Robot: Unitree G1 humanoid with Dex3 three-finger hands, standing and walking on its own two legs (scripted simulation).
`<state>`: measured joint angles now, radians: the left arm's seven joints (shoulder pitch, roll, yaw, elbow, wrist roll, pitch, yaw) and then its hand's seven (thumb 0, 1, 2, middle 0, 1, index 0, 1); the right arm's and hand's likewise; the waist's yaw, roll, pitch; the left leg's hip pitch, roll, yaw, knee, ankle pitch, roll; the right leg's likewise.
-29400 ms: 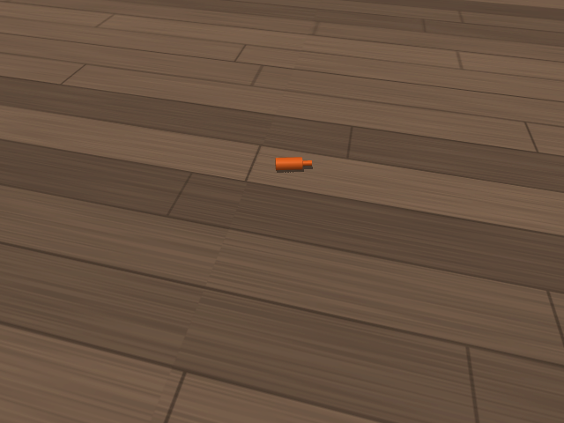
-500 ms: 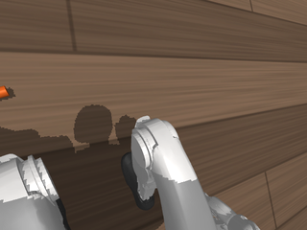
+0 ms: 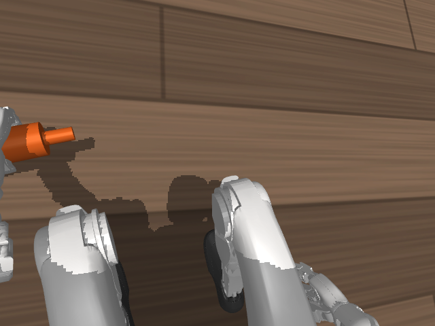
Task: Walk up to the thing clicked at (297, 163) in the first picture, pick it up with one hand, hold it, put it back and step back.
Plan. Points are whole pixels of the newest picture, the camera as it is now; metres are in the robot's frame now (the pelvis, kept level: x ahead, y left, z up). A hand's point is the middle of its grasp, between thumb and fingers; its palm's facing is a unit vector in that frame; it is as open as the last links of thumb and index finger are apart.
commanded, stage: settle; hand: left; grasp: from above
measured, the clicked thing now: (17, 143) +0.45 +0.30 -0.20
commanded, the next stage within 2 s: lift in 0.20 s
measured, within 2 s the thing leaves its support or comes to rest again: neither
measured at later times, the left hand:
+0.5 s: hand out of the picture +0.43 +0.32 -0.13, palm faces -0.44 -0.11 -0.89, open 9.3 cm
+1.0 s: hand out of the picture +0.36 +0.33 +0.01, palm faces -0.44 -0.13 -0.89, open 9.4 cm
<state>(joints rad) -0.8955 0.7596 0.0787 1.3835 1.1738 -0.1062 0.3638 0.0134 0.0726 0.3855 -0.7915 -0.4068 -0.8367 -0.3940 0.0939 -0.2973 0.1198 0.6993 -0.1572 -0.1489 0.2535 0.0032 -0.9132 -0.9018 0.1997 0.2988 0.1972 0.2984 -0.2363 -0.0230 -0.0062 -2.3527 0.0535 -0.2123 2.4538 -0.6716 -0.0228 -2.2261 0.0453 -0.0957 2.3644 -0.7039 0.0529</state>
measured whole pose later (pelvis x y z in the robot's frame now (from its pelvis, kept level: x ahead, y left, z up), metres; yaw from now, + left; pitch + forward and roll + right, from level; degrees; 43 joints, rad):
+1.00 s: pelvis -0.01 +0.00 +0.13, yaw +6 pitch +33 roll -6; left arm -0.56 0.61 -0.01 0.82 1.04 -0.04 0.09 0.01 0.06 0.45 -0.76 -0.46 -0.79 -0.45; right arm 0.15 -0.26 -0.02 0.64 -0.03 0.02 0.07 0.01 -0.91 -0.90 0.20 0.30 0.20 0.30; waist -0.12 0.02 -0.16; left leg -1.98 0.05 -0.10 2.02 -0.61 -0.01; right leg -1.89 0.00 -0.04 1.98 -0.66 0.04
